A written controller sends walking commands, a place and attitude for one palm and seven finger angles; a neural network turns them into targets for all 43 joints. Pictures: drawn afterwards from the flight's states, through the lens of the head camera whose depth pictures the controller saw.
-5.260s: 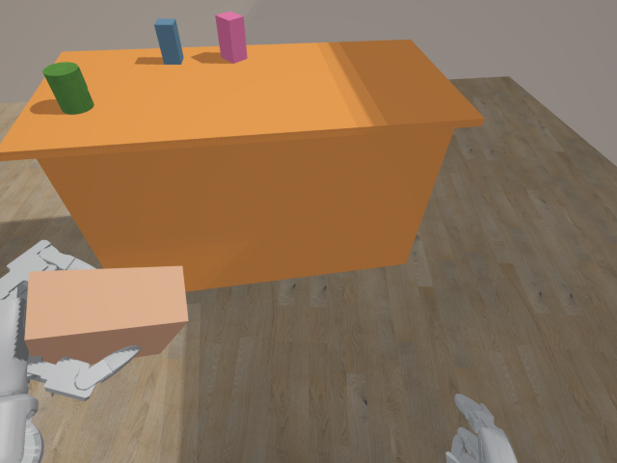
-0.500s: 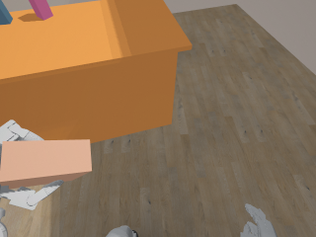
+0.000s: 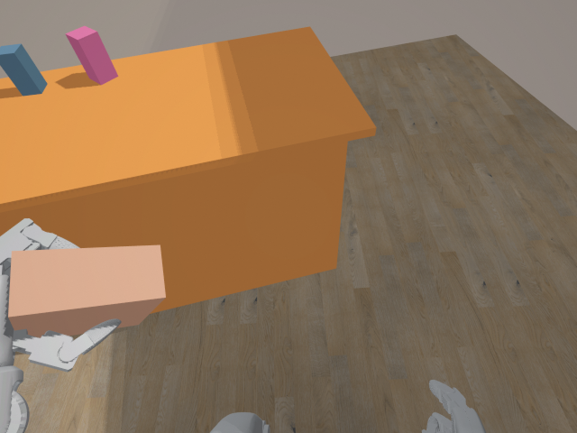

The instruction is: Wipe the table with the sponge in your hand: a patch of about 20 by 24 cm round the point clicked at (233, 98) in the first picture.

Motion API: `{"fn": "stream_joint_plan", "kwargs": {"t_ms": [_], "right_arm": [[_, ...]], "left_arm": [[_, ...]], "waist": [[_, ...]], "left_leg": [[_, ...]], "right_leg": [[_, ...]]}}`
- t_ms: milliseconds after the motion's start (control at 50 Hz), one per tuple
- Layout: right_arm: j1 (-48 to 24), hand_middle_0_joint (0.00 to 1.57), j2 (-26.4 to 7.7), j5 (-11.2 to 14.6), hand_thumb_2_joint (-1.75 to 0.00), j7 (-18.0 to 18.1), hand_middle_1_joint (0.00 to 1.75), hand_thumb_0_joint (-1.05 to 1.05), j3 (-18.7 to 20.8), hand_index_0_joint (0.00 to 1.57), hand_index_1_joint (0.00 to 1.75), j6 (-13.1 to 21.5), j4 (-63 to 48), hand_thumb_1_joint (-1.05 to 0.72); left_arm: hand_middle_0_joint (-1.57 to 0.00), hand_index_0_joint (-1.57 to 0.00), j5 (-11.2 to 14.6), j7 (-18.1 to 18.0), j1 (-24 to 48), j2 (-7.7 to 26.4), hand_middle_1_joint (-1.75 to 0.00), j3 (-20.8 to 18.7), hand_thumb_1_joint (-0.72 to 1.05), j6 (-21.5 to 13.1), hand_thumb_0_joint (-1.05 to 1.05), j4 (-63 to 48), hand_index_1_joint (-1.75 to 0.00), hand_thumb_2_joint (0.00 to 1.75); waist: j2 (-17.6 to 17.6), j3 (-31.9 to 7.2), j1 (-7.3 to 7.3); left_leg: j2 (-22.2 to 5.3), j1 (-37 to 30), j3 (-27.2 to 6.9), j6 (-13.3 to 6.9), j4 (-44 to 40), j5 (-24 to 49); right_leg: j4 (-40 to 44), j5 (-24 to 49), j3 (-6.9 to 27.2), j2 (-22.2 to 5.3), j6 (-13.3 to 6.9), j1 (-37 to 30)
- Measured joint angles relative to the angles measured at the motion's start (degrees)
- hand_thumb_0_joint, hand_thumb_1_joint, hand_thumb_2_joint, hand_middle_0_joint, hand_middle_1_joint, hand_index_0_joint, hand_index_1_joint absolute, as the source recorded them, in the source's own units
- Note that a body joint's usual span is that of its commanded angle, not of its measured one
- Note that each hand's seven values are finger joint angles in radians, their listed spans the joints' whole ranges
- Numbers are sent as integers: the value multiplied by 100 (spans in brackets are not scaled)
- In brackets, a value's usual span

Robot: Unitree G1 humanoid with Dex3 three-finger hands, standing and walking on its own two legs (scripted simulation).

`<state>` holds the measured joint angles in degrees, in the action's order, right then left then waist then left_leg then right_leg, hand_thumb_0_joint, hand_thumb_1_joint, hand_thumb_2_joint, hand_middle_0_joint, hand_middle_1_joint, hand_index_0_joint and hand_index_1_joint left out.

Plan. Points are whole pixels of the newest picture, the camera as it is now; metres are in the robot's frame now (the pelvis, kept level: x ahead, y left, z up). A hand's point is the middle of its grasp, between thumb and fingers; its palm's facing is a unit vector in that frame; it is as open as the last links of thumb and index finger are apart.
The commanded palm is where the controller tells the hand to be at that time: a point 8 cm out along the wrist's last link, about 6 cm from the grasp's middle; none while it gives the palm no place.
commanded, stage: take the last steps up to it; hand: left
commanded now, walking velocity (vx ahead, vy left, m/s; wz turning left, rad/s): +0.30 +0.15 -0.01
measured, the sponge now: (109, 293) +0.23 +0.21 +0.14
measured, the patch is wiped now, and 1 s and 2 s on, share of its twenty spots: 0.00 0.00 0.00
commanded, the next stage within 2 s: come to a stop and stand still in 0.90 s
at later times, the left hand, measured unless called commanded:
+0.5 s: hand (63, 191) +0.34 +0.29 +0.18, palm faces +0.35 -0.82 -0.46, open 10.0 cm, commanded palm +0.28 +0.34 +0.19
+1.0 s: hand (72, 159) +0.40 +0.32 +0.18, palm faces +0.32 -0.81 -0.50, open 10.0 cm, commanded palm +0.35 +0.38 +0.19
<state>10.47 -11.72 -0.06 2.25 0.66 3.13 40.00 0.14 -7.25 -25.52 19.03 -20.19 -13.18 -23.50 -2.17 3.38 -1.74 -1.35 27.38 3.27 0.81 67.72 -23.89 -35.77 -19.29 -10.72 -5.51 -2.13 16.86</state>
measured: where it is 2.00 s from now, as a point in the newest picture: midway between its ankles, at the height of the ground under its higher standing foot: outside the picture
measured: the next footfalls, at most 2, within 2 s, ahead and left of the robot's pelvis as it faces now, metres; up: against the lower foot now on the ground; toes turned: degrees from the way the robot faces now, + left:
left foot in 0.24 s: +0.17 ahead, +0.18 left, +0.00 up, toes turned +8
right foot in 0.60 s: +0.19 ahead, -0.02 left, +0.00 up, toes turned -11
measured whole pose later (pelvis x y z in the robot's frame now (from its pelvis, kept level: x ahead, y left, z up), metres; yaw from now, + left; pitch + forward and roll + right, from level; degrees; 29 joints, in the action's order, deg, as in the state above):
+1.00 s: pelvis +0.18 +0.10 +0.00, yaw -1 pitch +1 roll +2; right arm 10.5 -15.4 -0.4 3.2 3.6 2.7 32.6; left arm -0.1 -8.9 -31.5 22.7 -20.6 -14.5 -34.6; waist 2.6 5.3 0.5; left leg -2.6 18.8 8.3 0.9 29.7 -12.6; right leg -33.5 -20.1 -8.7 -7.3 0.6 13.4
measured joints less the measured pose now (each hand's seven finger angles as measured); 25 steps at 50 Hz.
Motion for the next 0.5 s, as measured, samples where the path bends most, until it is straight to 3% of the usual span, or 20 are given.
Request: {"fn": "stream_joint_plan", "kwargs": {"t_ms": [40, 100, 160, 240, 280, 320, 360, 420, 500], "right_arm": [[-38, 20, -92, -23, -90, -2, 30, 1, 16, 20, 30, -36, -55, -90], [-65, 20, -180, -44, -90, 1, 30, 1, 71, 20, 30, -25, -225, -91], [-55, 20, -243, -59, -90, 9, 30, 1, 160, 20, 30, 31, -437, -91], [23, 20, -316, -46, -90, 77, 30, 1, 274, 20, 30, 82, -701, -91], [-44, 20, -195, -4, -90, 122, 30, 1, 352, 20, 30, 95, -722, -91], [-103, 20, -3, 17, -90, 110, 30, 1, 322, 20, 30, 106, -677, -91], [-100, 20, 171, 50, -90, 66, 30, 1, 210, 20, 30, 137, -611, -91], [-14, 20, 376, 84, -90, -3, 30, 1, 38, 20, 30, 217, -562, -91], [170, 20, 474, 64, -90, -24, 30, 1, -129, 20, 30, 329, -503, -90]], "left_arm": [[-75, -75, -36, -14, -48, -87, -136, 25, -48, -12, 0, 57, -136, 101], [-75, -75, -76, -37, -159, -43, -136, 108, -48, -36, 0, -193, -136, 101], [-75, -75, -91, -75, -303, 110, -136, 132, -48, -88, 0, -706, -136, 101], [-75, -75, -59, -162, -499, 353, -136, -54, -48, -191, 0, -1302, -136, 101], [-75, -75, -28, -216, -345, 518, -136, -226, -48, -248, 0, -1291, -136, 101], [-75, -75, -43, -231, -65, 620, -136, -310, -48, -276, 0, -995, -136, 101], [-75, -75, -23, -195, 126, 638, -136, -354, -48, -207, 0, -684, -136, 101], [-75, -75, 33, -161, 99, 499, -136, -365, -48, -71, 0, -581, -136, 101], [-75, -75, 63, -91, -220, 285, -136, -147, -48, -16, 0, -793, -136, 101]], "waist": [[93, 43, 72], [306, 182, 160], [503, 318, 167], [530, 252, 163], [620, 241, 175], [617, 186, 203], [546, 56, 245], [454, -79, 255], [303, -105, 222]], "left_leg": [[-117, 284, -49, 27, 42, 234], [-320, 309, 48, 15, -1025, 494], [-383, 23, 238, -28, -2330, 611], [-255, -720, 550, -62, -3811, 1205], [-182, -770, 655, -111, -3629, 1407], [-197, -765, 671, -176, -3389, 1092], [-225, -809, 640, -216, -3445, 983], [-225, -938, 668, -224, -3677, 1017], [-140, -1101, 663, -227, -3877, 999]], "right_leg": [[277, 88, 2, -43, 33, -165], [568, 156, 8, -145, 106, -381], [621, 92, 64, -235, 220, -516], [206, -283, 213, -274, 447, -554], [-760, -791, 445, -355, 419, -261], [-2128, -1322, 689, -153, 338, 238], [-2932, -1291, 640, -9, 342, 678], [-2956, -909, 475, 20, 387, 1083], [-1795, -481, 297, 22, 434, 1028]]}}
